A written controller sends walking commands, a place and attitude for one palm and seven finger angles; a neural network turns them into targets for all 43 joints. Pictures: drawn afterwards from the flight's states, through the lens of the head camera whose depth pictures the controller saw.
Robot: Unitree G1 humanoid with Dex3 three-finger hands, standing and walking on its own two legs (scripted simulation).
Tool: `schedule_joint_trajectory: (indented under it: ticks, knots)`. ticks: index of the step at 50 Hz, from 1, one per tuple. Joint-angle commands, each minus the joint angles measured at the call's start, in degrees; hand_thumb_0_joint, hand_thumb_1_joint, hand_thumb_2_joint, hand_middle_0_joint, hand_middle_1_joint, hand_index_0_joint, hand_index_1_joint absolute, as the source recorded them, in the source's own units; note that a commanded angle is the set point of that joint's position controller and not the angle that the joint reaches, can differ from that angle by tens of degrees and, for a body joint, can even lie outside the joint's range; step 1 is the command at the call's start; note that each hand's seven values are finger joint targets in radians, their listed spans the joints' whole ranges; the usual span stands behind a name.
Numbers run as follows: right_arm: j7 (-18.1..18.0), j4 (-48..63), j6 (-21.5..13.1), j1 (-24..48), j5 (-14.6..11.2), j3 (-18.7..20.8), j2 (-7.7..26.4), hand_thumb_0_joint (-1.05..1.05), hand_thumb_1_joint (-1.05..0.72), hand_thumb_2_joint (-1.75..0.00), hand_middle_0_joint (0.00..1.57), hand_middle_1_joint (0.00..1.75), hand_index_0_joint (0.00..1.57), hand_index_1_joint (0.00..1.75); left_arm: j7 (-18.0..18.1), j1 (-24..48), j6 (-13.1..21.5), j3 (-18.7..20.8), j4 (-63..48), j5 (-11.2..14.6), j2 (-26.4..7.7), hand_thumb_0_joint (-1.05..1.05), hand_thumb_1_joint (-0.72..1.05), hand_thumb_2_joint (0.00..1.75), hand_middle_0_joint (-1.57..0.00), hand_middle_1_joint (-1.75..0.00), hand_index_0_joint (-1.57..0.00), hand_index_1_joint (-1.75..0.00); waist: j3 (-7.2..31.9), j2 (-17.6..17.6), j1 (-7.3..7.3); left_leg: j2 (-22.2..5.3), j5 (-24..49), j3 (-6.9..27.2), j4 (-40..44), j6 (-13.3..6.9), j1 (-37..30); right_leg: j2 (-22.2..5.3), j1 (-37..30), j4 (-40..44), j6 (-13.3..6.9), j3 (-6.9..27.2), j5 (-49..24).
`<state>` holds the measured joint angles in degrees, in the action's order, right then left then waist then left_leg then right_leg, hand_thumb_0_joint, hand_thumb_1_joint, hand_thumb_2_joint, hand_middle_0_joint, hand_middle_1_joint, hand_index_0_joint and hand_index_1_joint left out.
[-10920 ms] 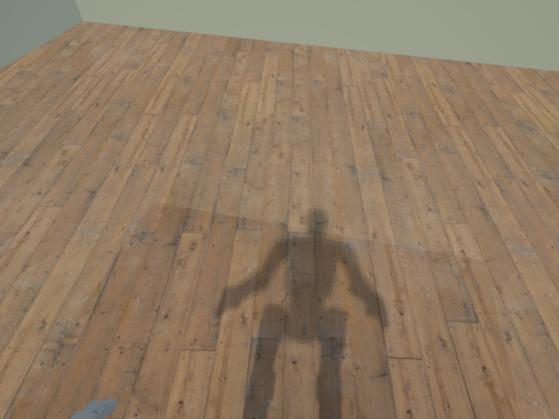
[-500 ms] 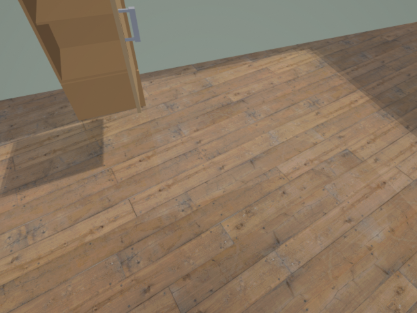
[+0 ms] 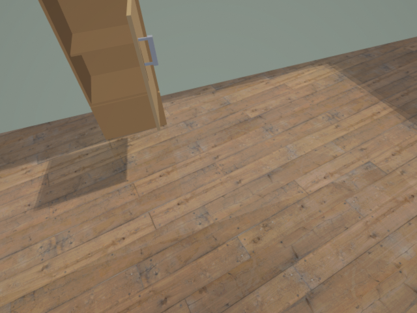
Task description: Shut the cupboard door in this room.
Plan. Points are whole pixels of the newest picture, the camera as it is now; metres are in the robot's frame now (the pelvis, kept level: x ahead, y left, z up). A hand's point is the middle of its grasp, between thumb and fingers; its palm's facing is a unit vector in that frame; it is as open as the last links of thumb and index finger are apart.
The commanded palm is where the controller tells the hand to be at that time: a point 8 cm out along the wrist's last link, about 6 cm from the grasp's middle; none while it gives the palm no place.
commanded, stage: stand and wait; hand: left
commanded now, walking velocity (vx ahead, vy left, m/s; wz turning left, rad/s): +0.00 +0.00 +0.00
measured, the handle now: (148, 51) +1.15 +0.34 -0.02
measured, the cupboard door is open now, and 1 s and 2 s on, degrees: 83 83 83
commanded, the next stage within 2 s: look at it before walking up in 0.34 s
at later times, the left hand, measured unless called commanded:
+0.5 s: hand out of the picture -0.04 +0.16 -0.17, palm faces +0.07 -0.99 -0.14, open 7.4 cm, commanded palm none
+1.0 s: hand out of the picture -0.07 +0.18 -0.17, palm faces +0.04 -0.99 -0.16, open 7.4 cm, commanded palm none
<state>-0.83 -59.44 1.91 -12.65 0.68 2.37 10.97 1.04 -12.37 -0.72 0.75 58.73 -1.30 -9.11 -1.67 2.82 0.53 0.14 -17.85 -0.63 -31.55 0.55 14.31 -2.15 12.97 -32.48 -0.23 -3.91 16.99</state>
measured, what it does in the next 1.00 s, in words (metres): steps on the spot: left foot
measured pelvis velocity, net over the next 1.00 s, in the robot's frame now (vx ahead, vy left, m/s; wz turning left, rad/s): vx -0.03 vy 0.02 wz -0.01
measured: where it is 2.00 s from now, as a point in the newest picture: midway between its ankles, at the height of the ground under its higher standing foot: outside the picture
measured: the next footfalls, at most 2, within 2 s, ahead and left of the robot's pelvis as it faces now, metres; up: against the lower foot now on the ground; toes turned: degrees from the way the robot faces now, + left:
left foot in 0.28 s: +0.00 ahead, +0.13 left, +0.00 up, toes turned +3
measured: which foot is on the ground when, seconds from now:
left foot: up 0.00-0.26, down 0.28-1.00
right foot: down 0.00-1.00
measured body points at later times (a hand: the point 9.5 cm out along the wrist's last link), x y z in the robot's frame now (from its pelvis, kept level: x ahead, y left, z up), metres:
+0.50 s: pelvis -0.03 +0.01 +0.01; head -0.04 +0.01 +0.46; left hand -0.04 +0.22 -0.16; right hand -0.02 -0.21 -0.15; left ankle -0.04 +0.13 -0.73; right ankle +0.00 -0.10 -0.73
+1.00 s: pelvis -0.03 +0.02 +0.01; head -0.04 +0.02 +0.46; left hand -0.07 +0.23 -0.15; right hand -0.07 -0.18 -0.16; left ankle -0.04 +0.13 -0.73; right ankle +0.00 -0.10 -0.73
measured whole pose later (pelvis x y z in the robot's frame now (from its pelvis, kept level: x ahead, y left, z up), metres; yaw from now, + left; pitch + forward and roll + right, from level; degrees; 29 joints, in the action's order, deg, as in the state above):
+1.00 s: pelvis -0.03 +0.02 +0.01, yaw +0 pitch -2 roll +0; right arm -1.8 -66.5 -0.2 -19.6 0.6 0.6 6.1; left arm 1.8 -18.8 -0.1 0.0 66.8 -0.9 -6.9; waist -1.0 -0.1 -0.5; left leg -0.1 -13.3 -4.0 -23.9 -0.9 9.0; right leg -2.7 13.0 -24.5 0.7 -3.3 9.7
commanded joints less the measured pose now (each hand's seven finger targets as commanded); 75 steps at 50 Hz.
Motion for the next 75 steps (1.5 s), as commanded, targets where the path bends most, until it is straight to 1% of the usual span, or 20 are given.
schedule_joint_trajectory:
  ticks: [1, 4, 8, 11, 14, 16, 17, 27, 45, 52, 58, 61, 65, 67, 68, 69, 70, 71, 73, 75]
  knots:
    - [-0.1, 2.8, 0.0, 0.3, 0.4, 1.1, 4.2, 0.00, -0.90, -0.90, 0.20, 0.30, 0.20, 0.30, 0.9, -1.9, 1.5, 2.0, -2.3, 0.2, -10.3, 0.00, 0.90, 0.90, -0.20, -0.30, -0.20, -0.30, -4.4, -17.1, -1.53, -1.9, -8.5, 3.1, -11.1, -0.3, 5.0, -16.2, 5.1, 21.2, -7.8, 18.0, -0.2]
    - [-0.1, -0.3, -0.2, -3.1, 0.2, 0.8, 2.5, 0.00, -0.90, -0.90, 0.20, 0.30, 0.20, 0.30, 0.9, -1.6, 1.7, 1.7, -1.2, 0.4, -7.8, 0.00, 0.90, 0.90, -0.20, -0.30, -0.20, -0.30, -2.4, -10.2, -0.37, -2.1, -6.2, 1.6, -13.7, -0.1, 4.9, -13.1, 0.6, 17.6, -7.6, 11.8, -11.9]
    - [-0.5, -1.4, -0.7, -3.3, -0.1, 0.3, 1.3, 0.00, -0.90, -0.90, 0.20, 0.30, 0.20, 0.30, 0.9, -3.9, 2.0, 2.0, 0.6, 0.3, -8.2, 0.00, 0.90, 0.90, -0.20, -0.30, -0.20, -0.30, 0.2, -9.7, -1.52, -3.0, -6.2, 0.2, -7.6, 0.7, 3.5, -12.8, -3.7, 15.4, -8.4, 10.3, -19.0]
    - [-0.9, -3.0, -1.2, -5.1, -0.1, -0.3, 0.9, 0.00, -0.90, -0.90, 0.20, 0.30, 0.20, 0.30, 1.0, -4.4, 1.8, 1.8, 2.0, 0.5, -7.8, 0.00, 0.90, 0.90, -0.20, -0.30, -0.20, -0.30, 1.5, -10.1, -1.19, -3.0, -0.7, -0.5, 2.4, 0.8, -1.7, -11.3, -3.8, 13.5, -6.8, 9.4, -19.4]
    - [-1.3, -5.2, -2.5, -7.6, 0.0, -0.4, 2.7, 0.00, -0.90, -0.90, 0.20, 0.30, 0.20, 0.30, 0.8, -4.1, 1.6, 1.1, 3.0, 1.3, -5.4, 0.00, 0.90, 0.90, -0.20, -0.30, -0.20, -0.30, 2.9, -2.6, -0.71, -7.0, 15.2, 3.4, 9.8, -0.7, -9.6, -6.0, -0.1, 9.8, -2.0, 5.2, -14.6]
    - [-1.6, -5.2, -2.6, -5.5, 0.0, -0.6, 3.1, 0.00, -0.90, -0.90, 0.20, 0.30, 0.20, 0.30, 0.9, -4.6, 1.3, 0.7, 3.7, 1.1, -4.5, 0.00, 0.90, 0.90, -0.20, -0.30, -0.20, -0.30, 1.1, -2.0, -1.53, -8.3, 14.4, 2.8, 9.7, -1.0, -7.3, -5.0, -0.7, 12.0, -0.8, 4.8, -12.0]
    - [-1.5, -5.5, -2.7, -5.0, -0.1, -0.8, 2.5, 0.00, -0.90, -0.90, 0.20, 0.30, 0.20, 0.30, 0.9, -3.7, 0.9, 0.6, 4.4, 1.1, -4.8, 0.00, 0.90, 0.90, -0.20, -0.30, -0.20, -0.30, -0.9, 1.8, -1.38, -8.0, 12.1, 3.3, 11.5, -1.0, -4.7, -4.9, -1.6, 11.9, -0.4, 4.2, -9.8]
    - [-1.4, -5.3, -2.2, -6.9, 0.0, -0.9, 1.2, 0.00, -0.90, -0.90, 0.20, 0.30, 0.20, 0.30, 0.9, -7.4, 0.6, -0.1, 6.4, 0.7, -3.6, 0.00, 0.90, 0.90, -0.20, -0.30, -0.20, -0.30, -7.7, -2.5, -1.38, -6.0, -1.6, 3.2, 15.4, -1.6, 0.0, -4.5, 1.5, 15.6, 0.2, 5.2, 1.2]
    - [-1.2, -5.4, -3.2, -9.9, -0.3, -0.8, 0.5, 0.00, -0.90, -0.90, 0.20, 0.30, 0.20, 0.30, 1.1, -10.1, 1.3, -0.3, 6.5, 0.6, -2.2, 0.00, 0.90, 0.90, -0.20, -0.30, -0.20, -0.30, -3.3, -3.0, -1.16, -6.6, 0.8, 3.8, 15.1, -2.6, 0.0, -4.5, -0.2, 12.3, 0.3, 4.6, -5.2]
    - [-1.3, -5.5, -3.0, -9.9, -0.3, -0.7, 0.3, 0.00, -0.90, -0.90, 0.20, 0.30, 0.20, 0.30, 1.2, -9.7, 1.1, -0.1, 6.5, 0.5, -2.3, 0.00, 0.90, 0.90, -0.20, -0.30, -0.20, -0.30, -5.5, -2.4, -1.06, -6.7, 0.5, 3.1, 14.6, -2.4, 0.1, -4.3, 1.9, 12.0, 0.2, 5.3, -5.0]
    - [-1.9, -2.3, -1.6, -6.4, 0.0, 1.4, 3.5, 0.00, -0.90, -0.90, 0.20, 0.30, 0.20, 0.30, 0.2, -6.4, -0.6, 2.3, 3.1, 0.0, -4.1, 0.00, 0.90, 0.90, -0.20, -0.30, -0.20, -0.30, -6.6, 0.0, -0.81, -10.4, -6.1, 3.1, 11.9, -3.6, 0.0, -1.9, 10.2, 5.7, -0.6, 6.9, -1.9]
    - [-1.9, 0.1, -1.5, -3.7, 0.1, 2.6, 6.2, 0.00, -0.90, -0.90, 0.20, 0.30, 0.20, 0.30, -0.4, -6.0, -1.3, 3.2, 1.1, -0.3, -3.8, 0.00, 0.90, 0.90, -0.20, -0.30, -0.20, -0.30, -5.3, 5.2, -1.24, -15.9, -9.6, 6.1, 14.9, -6.1, 2.8, 0.6, 10.2, -5.7, 0.0, 3.8, -1.8]
    - [-1.8, 2.5, -2.2, -1.0, 0.4, 3.6, 7.6, 0.00, -0.90, -0.90, 0.20, 0.30, 0.20, 0.30, -0.9, -5.1, -1.5, 4.0, -1.7, -0.5, -3.0, 0.00, 0.90, 0.90, -0.20, -0.30, -0.20, -0.30, -1.4, 6.2, -1.23, -21.7, 9.2, 4.5, 11.6, -10.6, -1.2, -0.5, 12.6, -18.6, 1.4, 1.4, 8.4]
    - [-1.7, 3.1, -2.0, 0.9, 0.7, 3.8, 8.1, 0.00, -0.90, -0.90, 0.20, 0.30, 0.20, 0.30, -1.1, -7.4, -0.7, 4.2, -1.8, -0.4, -3.2, 0.00, 0.90, 0.90, -0.20, -0.30, -0.20, -0.30, -0.3, 3.3, -2.85, -19.7, 17.9, -0.9, 2.6, -7.8, -1.0, -0.8, 6.9, -8.2, 1.2, 1.1, 3.5]
    - [-1.6, 3.8, -1.8, 1.4, 0.6, 3.8, 8.0, 0.00, -0.90, -0.90, 0.20, 0.30, 0.20, 0.30, -1.1, -10.5, 0.1, 4.6, -1.1, -0.5, -5.0, 0.00, 0.90, 0.90, -0.20, -0.30, -0.20, -0.30, 1.4, -4.0, -4.38, -15.2, 15.6, -5.1, -8.5, -3.8, 1.1, -2.2, 1.0, 3.0, 0.3, 4.9, -10.2]
    - [-1.3, 5.8, -1.5, 0.6, 0.1, 3.2, 3.8, 0.00, -0.90, -0.90, 0.20, 0.30, 0.20, 0.30, -0.3, -12.2, 1.1, 5.6, -0.8, -1.1, -11.9, 0.00, 0.90, 0.90, -0.20, -0.30, -0.20, -0.30, 2.0, -25.2, -4.08, -5.7, -7.0, -9.9, -24.7, 1.4, 15.0, -15.8, -5.6, 11.7, -4.6, 28.2, -29.3]
    - [-1.2, 7.6, -0.8, 4.4, 0.1, 2.6, 3.8, 0.00, -0.90, -0.90, 0.20, 0.30, 0.20, 0.30, 0.3, -14.2, 0.8, 5.2, -0.6, 0.2, -12.3, 0.00, 0.90, 0.90, -0.20, -0.30, -0.20, -0.30, 0.8, -21.4, -5.36, -2.5, -17.4, -2.6, -31.8, 1.9, 17.3, -19.1, -3.2, 15.3, -8.7, 32.3, -32.8]
    - [-1.1, 7.5, -0.5, 4.4, 0.1, 2.6, 4.1, 0.00, -0.90, -0.90, 0.20, 0.30, 0.20, 0.30, 0.5, -12.5, 0.7, 5.2, -1.1, 0.4, -11.4, 0.00, 0.90, 0.90, -0.20, -0.30, -0.20, -0.30, 0.1, -14.9, -3.95, -4.1, -13.9, 0.9, -34.8, 1.5, 19.0, -17.8, -4.6, 16.2, -9.6, 29.2, -23.9]
    - [-0.6, 7.2, -0.9, 5.5, 0.7, 2.6, 5.7, 0.00, -0.90, -0.90, 0.20, 0.30, 0.20, 0.30, 0.3, -8.6, 1.0, 5.2, -2.6, 0.6, -10.2, 0.00, 0.90, 0.90, -0.20, -0.30, -0.20, -0.30, 0.3, -12.9, -3.17, -5.3, -6.3, 1.9, -37.2, 2.2, 22.5, -13.4, -6.7, 16.8, -6.9, 28.7, -11.9]
    - [0.1, 6.9, -1.1, 5.7, 0.9, 2.8, 6.3, 0.00, -0.90, -0.90, 0.20, 0.30, 0.20, 0.30, 0.1, -8.3, 1.8, 4.8, -3.2, 0.7, -9.4, 0.00, 0.90, 0.90, -0.20, -0.30, -0.20, -0.30, 2.8, -9.2, -3.01, -5.5, -0.6, 1.9, -36.8, 2.6, 21.7, -10.6, -9.3, 16.7, -4.4, 25.2, -11.0]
